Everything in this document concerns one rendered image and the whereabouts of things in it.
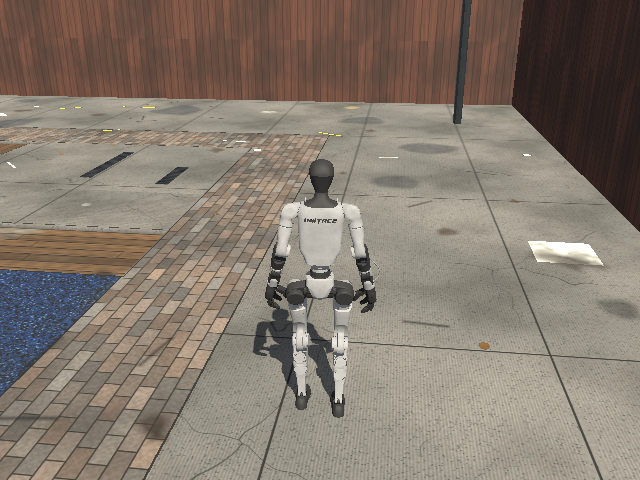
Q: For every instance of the robot left shin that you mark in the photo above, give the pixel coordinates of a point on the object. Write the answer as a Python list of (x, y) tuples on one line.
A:
[(300, 363)]

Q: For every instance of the robot right forearm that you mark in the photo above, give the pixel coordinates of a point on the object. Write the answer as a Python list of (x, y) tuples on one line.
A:
[(365, 271)]

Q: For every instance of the robot right hand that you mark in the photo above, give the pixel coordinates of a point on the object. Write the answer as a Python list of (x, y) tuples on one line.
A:
[(370, 298)]

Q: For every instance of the humanoid robot head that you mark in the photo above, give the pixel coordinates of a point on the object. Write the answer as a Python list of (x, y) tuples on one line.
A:
[(321, 173)]

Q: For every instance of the robot left forearm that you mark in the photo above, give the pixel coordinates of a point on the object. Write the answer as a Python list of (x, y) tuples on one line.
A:
[(276, 269)]

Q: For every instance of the robot right upper arm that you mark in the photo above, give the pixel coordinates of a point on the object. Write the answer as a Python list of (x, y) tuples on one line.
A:
[(353, 214)]

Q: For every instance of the robot left hand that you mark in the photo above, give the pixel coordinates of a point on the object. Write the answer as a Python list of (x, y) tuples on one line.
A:
[(271, 293)]

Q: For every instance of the robot left upper arm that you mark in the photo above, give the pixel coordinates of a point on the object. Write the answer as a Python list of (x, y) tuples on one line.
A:
[(289, 212)]

